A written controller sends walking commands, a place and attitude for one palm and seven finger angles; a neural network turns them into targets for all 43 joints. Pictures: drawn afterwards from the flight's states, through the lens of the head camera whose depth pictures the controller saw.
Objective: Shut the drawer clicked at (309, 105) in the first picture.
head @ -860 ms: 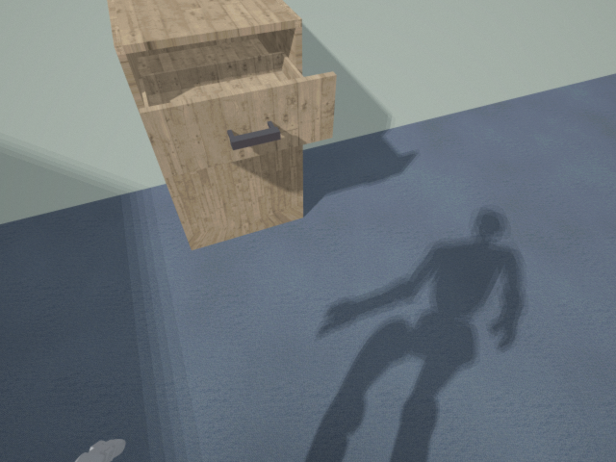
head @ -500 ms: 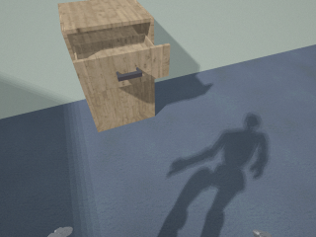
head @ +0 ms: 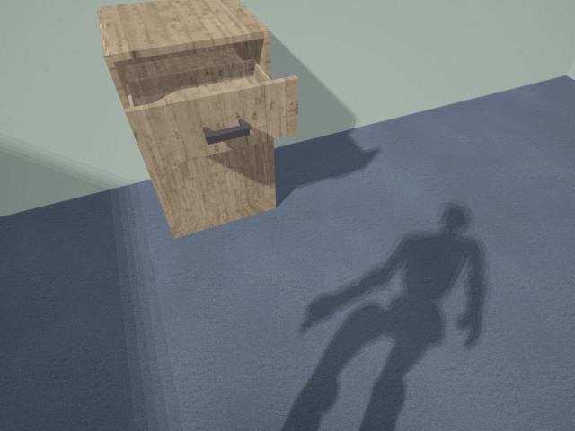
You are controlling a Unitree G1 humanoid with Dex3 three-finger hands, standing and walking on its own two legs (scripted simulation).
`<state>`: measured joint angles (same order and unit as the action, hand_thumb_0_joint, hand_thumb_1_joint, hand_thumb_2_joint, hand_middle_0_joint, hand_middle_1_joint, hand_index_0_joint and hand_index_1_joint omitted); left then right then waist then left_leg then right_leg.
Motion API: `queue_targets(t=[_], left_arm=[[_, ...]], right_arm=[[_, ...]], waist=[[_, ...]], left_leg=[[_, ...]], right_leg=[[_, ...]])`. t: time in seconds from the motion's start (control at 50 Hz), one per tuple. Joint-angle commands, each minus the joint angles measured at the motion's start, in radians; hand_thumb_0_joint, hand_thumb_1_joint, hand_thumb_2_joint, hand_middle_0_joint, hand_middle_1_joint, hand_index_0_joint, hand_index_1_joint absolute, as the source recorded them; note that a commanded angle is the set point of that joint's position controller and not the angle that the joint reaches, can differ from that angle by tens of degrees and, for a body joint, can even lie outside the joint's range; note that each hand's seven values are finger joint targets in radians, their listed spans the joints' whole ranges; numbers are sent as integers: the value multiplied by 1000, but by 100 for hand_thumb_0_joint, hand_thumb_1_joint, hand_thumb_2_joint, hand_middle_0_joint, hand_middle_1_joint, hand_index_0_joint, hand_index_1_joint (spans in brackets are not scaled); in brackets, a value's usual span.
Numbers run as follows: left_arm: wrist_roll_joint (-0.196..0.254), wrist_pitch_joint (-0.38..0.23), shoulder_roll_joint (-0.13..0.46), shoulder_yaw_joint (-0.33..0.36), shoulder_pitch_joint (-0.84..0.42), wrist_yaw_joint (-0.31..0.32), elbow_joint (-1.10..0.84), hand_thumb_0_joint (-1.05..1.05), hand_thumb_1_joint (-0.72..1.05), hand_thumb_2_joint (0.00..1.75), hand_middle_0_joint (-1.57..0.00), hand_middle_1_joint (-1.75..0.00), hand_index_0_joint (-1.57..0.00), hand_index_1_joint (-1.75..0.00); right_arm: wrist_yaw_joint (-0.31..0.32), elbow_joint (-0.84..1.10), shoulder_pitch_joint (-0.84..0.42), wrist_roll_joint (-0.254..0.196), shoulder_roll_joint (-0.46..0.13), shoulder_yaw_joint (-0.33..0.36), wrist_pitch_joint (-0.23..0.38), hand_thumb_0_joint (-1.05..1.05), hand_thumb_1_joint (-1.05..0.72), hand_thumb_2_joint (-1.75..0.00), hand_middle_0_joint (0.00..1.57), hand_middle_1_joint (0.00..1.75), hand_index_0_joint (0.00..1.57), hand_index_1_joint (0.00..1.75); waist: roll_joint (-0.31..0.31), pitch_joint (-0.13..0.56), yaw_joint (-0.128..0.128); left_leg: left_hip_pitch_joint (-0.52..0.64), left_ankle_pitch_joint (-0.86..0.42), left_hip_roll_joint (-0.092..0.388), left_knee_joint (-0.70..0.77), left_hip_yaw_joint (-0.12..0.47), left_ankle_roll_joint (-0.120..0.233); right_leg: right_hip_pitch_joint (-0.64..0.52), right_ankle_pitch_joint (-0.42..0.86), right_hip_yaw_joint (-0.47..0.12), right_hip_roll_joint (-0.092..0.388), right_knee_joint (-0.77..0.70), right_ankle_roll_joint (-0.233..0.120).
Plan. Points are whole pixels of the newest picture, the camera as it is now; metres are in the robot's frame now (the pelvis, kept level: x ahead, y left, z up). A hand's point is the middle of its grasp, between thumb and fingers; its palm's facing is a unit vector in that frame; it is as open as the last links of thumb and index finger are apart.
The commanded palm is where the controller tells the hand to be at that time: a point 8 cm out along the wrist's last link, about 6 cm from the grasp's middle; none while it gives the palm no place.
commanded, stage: stand and wait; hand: left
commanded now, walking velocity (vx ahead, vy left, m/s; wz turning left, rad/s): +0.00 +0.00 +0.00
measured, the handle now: (225, 130) +0.84 +0.22 -0.06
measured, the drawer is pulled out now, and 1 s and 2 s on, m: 0.29 0.29 0.29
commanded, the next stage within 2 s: look at it before walking up in 0.10 s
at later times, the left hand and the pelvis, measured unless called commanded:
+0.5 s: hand out of the picture +0.07 +0.25 -0.16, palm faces -0.03 -0.95 -0.33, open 7.4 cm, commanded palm none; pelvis +0.00 +0.01 +0.00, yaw +0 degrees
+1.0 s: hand out of the picture +0.05 +0.23 -0.17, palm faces -0.06 -0.96 -0.26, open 7.4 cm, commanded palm none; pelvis +0.01 +0.01 -0.01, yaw -5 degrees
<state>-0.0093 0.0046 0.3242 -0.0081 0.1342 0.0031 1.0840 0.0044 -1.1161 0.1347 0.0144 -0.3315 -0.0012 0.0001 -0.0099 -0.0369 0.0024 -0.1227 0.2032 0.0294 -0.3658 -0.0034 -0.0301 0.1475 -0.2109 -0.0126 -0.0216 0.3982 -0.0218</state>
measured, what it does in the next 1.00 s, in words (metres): stands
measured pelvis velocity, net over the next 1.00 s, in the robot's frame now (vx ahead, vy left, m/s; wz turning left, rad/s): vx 0.01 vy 0.01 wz -0.09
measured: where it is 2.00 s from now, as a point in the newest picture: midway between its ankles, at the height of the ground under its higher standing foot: (319, 409)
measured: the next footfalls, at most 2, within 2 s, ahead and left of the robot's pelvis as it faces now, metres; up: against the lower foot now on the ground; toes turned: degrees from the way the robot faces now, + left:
left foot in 1.68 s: +0.41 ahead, +0.02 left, +0.00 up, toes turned -20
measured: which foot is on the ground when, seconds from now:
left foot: down 0.00-1.00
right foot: down 0.00-1.00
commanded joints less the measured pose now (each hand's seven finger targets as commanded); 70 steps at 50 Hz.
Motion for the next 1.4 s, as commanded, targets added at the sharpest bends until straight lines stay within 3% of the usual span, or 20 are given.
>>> queue_targets(t=[0.0,0.76,0.8,0.86,0.92,0.96,0.98,1.02,1.06,1.08,1.1,1.12,1.14,1.16,1.18,1.22,1.24,1.26,1.32,1.38], left_arm=[[0,-29,212,43,-54,9,-70,0,90,90,-20,-30,-20,-30],[-2,-33,196,38,-25,13,-52,0,90,90,-20,-30,-20,-30],[-1,-14,97,21,26,13,-28,0,90,90,-20,-30,-20,-30],[-9,11,100,36,57,-1,-49,0,90,90,-20,-30,-20,-30],[-12,16,95,53,76,-17,-95,0,90,90,-20,-30,-20,-30],[-10,10,47,61,69,-26,-126,0,90,90,-20,-30,-20,-30],[-11,9,38,67,34,-30,-152,0,90,90,-20,-30,-20,-30],[-11,2,26,74,12,-40,-179,0,90,90,-20,-30,-20,-30],[-11,-5,-14,76,51,-48,-175,0,90,90,-20,-30,-20,-30],[-9,-8,-30,77,110,-50,-161,0,90,90,-20,-30,-20,-30],[-11,-12,-34,83,201,-51,-130,0,90,90,-20,-30,-20,-30],[-15,-18,-4,93,310,-46,-91,0,90,90,-20,-30,-20,-30],[-24,-35,101,116,428,-30,-63,0,90,90,-20,-30,-20,-30],[-8,-42,165,125,477,-14,-60,0,90,90,-20,-30,-20,-30],[1,-44,149,126,451,1,-71,0,90,90,-20,-30,-20,-30],[-1,-55,83,110,343,3,-95,0,90,90,-20,-30,-20,-30],[-3,-60,52,99,314,4,-106,0,90,90,-20,-30,-20,-30],[-8,-66,36,94,301,5,-109,0,90,90,-20,-30,-20,-30],[-13,-76,32,95,309,8,-102,0,90,90,-20,-30,-20,-30],[-11,-80,19,97,333,7,-94,0,90,90,-20,-30,-20,-30]], right_arm=[[12,65,-51,-1,-190,30,27,0,-90,-90,20,30,20,30],[13,55,-43,-5,-182,29,34,0,-90,-90,20,30,20,30],[11,33,7,2,-83,9,21,0,-90,-90,20,30,20,30],[9,45,50,9,-90,25,3,0,-90,-90,20,30,20,30],[11,78,80,9,-133,52,1,0,-90,-90,20,30,20,30],[15,91,116,8,-172,76,12,0,-90,-90,20,30,20,30],[15,100,134,7,-166,84,25,0,-90,-90,20,30,20,30],[16,105,149,8,-137,84,39,0,-90,-90,20,30,20,30],[15,118,117,15,-117,85,44,0,-90,-90,20,30,20,30],[15,125,91,16,-114,85,44,0,-90,-90,20,30,20,30],[14,128,68,14,-108,86,41,0,-90,-90,20,30,20,30],[8,132,66,11,-83,82,39,0,-90,-90,20,30,20,30],[-2,167,62,-2,-16,67,38,0,-90,-90,20,30,20,30],[-7,224,3,1,19,57,44,0,-90,-90,20,30,20,30],[-6,227,-9,4,-9,66,46,0,-90,-90,20,30,20,30],[-10,209,-25,4,8,70,50,0,-90,-90,20,30,20,30],[-11,204,-23,10,13,69,47,0,-90,-90,20,30,20,30],[-11,193,3,11,26,70,41,0,-90,-90,20,30,20,30],[-15,192,26,10,53,72,30,0,-90,-90,20,30,20,30],[-20,224,-14,9,66,75,28,0,-90,-90,20,30,20,30]], waist=[[16,40,-1],[2,67,-2],[10,58,0],[12,-28,0],[-48,-83,7],[-171,-101,23],[-179,-103,35],[-119,-92,33],[-115,-75,5],[-130,-48,-25],[-103,-17,-66],[9,28,-114],[308,54,-159],[410,25,-159],[275,17,-134],[114,-28,-82],[64,-48,-65],[48,-41,-41],[36,-24,-19],[67,-29,-28]], left_leg=[[-1,-47,79,61,75,47],[29,-136,95,77,79,50],[33,-45,91,52,44,33],[-17,261,94,41,35,46],[-5,430,156,76,98,88],[14,483,301,180,229,170],[46,395,362,215,251,214],[79,246,376,181,192,224],[34,92,343,120,62,185],[-1,50,318,59,-4,158],[-58,66,279,-58,-71,124],[-160,103,216,-248,-135,87],[-397,279,104,-574,-221,27],[-575,415,22,-810,-146,10],[-608,330,63,-864,-32,25],[-567,177,107,-881,-11,23],[-542,131,116,-856,-4,14],[-526,106,118,-832,-10,4],[-512,56,107,-761,-23,-17],[-559,-4,98,-701,-30,-26]], right_leg=[[38,24,-137,129,-111,-14],[4,153,-110,127,-96,-3],[32,65,-119,115,-87,5],[148,-236,-150,81,-68,-11],[288,-317,-128,23,46,-18],[372,-230,-2,-24,321,-1],[433,-272,13,21,443,7],[458,-291,-3,77,463,9],[346,-264,41,96,379,11],[246,-223,69,85,309,10],[114,-130,105,59,226,8],[-56,-51,120,18,137,-3],[-209,-218,-226,213,-58,-76],[-200,-182,-627,390,-217,-160],[-213,-153,-599,388,-210,-199],[-82,-121,-508,335,-188,-196],[-30,-25,-439,306,-182,-190],[-13,54,-383,297,-182,-187],[-5,156,-291,252,-178,-185],[-36,149,-274,226,-185,-187]])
